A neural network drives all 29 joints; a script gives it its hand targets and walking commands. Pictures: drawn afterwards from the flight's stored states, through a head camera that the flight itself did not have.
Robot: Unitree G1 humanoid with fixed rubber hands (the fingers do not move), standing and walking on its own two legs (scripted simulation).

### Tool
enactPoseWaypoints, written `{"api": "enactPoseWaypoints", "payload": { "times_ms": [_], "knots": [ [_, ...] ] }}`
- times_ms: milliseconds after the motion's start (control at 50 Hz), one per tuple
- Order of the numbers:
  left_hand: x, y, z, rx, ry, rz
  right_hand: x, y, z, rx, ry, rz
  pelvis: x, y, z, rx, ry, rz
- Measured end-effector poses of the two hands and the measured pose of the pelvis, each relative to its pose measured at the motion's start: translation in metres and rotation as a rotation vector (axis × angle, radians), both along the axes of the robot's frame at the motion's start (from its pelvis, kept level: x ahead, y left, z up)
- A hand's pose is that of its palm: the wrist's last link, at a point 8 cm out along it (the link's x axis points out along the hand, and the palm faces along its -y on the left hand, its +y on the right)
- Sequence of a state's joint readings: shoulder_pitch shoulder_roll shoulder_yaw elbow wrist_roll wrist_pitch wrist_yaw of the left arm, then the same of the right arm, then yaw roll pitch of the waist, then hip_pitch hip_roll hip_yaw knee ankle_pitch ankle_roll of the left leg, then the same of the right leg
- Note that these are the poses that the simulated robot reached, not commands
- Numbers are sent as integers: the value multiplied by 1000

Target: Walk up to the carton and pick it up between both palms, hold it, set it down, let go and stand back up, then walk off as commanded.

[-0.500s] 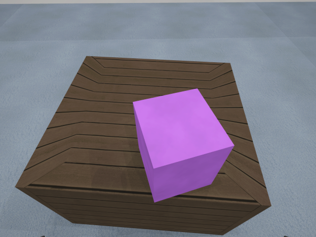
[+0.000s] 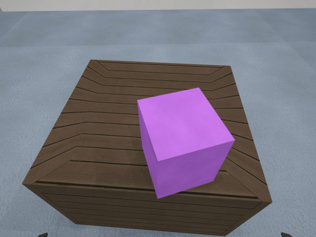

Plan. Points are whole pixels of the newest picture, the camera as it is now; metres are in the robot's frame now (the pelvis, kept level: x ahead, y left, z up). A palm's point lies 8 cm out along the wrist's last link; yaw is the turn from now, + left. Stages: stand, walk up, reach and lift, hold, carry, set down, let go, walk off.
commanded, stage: walk up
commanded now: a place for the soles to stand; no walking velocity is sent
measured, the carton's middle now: (178, 143) +0.42 -0.05 -0.05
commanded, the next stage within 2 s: reach and lift in 0.28 s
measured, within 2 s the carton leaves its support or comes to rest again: neither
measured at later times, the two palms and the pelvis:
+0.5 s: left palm (40, 232) +0.17 +0.30 -0.07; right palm out of the picture +0.15 -0.32 -0.08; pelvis +0.01 -0.01 +0.00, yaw -1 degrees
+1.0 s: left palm (60, 218) +0.19 +0.25 -0.04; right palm out of the picture +0.16 -0.33 -0.05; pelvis +0.01 -0.03 +0.02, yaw -1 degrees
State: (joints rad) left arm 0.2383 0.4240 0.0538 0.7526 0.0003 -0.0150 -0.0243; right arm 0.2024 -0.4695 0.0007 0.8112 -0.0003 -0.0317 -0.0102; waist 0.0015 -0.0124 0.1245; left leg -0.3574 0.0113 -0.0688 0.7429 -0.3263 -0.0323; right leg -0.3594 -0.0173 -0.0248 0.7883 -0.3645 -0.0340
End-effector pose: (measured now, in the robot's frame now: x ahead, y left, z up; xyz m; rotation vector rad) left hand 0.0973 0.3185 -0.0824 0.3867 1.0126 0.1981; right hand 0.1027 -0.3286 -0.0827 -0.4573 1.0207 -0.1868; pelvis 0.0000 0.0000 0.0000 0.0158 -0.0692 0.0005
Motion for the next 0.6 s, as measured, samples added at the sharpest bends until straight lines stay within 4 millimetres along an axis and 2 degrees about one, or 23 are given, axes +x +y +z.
{"api": "enactPoseWaypoints", "payload": {
  "times_ms": [300, 340, 380, 440, 520, 600],
  "knots": [
    [7, -3, 1, 3, 8, -4, 5, -3, -2, 5, 11, 1, 6, -3, 1, 4, 11, 0],
    [8, -1, -2, 19, 69, 38, 11, -2, -3, 24, -40, 23, 5, -3, 0, 2, 7, -2],
    [19, -1, -3, 35, 101, 66, 22, 1, -2, 44, -93, 61, 5, -4, -3, -2, -1, -7],
    [47, -8, 5, 40, 67, 58, 37, 4, 1, 64, -160, 91, 6, -7, -5, -8, -7, -16],
    [80, -21, 20, 35, -12, 30, 44, 3, 2, 83, -181, 108, 7, -11, -5, -4, -3, -16],
    [89, -28, 27, 37, -35, 22, 47, -1, 2, 95, -178, 116, 10, -17, -2, 4, 6, -16]
  ]
}}
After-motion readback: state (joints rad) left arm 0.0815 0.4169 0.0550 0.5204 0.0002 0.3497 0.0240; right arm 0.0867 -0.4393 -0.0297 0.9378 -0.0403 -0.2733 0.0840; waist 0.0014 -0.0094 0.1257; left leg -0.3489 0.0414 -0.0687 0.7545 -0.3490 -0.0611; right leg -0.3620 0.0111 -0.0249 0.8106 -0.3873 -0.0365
